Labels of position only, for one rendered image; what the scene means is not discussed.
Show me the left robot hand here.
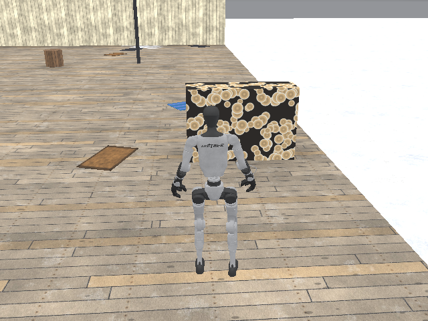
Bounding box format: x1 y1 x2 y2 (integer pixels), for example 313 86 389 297
171 183 187 198

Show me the right robot hand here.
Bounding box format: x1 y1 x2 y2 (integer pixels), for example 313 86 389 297
241 179 256 192

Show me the robot right thigh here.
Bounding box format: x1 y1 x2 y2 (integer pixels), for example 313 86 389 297
223 187 237 234

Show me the left robot forearm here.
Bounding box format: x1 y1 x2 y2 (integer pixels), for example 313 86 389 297
173 162 186 187

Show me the left robot shin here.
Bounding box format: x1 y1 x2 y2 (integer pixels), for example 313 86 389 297
194 220 204 265

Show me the right robot forearm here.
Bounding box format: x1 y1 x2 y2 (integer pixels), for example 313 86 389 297
241 159 254 181

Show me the left robot upper arm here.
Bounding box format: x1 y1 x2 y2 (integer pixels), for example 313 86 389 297
180 135 198 172

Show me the right robot upper arm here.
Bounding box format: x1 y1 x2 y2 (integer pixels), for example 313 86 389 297
226 134 247 170

